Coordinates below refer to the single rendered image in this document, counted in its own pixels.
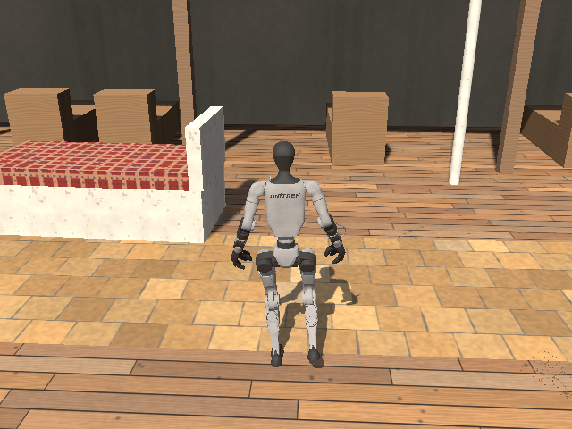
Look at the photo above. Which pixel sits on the right robot hand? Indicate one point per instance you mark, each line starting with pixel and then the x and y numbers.
pixel 335 250

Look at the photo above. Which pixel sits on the humanoid robot head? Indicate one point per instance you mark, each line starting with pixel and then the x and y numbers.
pixel 283 155

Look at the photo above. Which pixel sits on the left robot forearm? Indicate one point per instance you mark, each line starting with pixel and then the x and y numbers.
pixel 241 238

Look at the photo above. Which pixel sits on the right robot forearm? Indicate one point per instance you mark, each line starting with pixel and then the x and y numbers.
pixel 333 234

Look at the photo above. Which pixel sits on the left robot upper arm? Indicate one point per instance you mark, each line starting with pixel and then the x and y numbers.
pixel 256 190

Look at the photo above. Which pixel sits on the left robot hand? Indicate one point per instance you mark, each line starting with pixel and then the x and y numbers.
pixel 243 256

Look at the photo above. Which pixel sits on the left robot foot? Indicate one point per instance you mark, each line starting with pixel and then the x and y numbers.
pixel 277 359

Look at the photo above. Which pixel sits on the right robot upper arm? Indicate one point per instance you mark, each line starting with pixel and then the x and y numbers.
pixel 313 188

